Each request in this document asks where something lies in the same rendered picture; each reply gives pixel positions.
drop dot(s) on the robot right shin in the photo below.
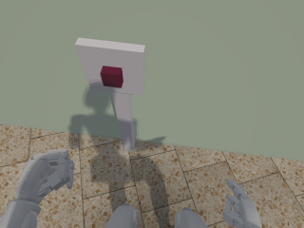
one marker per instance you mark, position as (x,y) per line
(187,208)

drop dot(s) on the robot right hand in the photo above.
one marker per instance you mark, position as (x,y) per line
(245,213)

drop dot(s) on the left robot forearm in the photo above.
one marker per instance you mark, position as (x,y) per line
(20,213)

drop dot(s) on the panel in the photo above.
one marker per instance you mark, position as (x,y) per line
(94,54)

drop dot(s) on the button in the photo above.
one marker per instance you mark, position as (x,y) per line
(112,76)

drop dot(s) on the left robot thigh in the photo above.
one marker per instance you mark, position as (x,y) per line
(125,216)

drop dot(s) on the robot left hand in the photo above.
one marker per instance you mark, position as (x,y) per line
(55,167)

